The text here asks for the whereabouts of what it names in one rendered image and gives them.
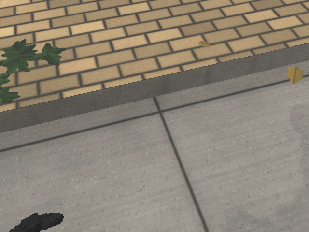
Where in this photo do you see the left robot hand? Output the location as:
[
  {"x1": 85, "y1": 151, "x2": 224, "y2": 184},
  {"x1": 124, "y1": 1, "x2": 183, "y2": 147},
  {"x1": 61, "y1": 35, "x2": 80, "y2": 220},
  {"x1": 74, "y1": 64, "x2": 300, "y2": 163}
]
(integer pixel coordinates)
[{"x1": 9, "y1": 213, "x2": 64, "y2": 232}]

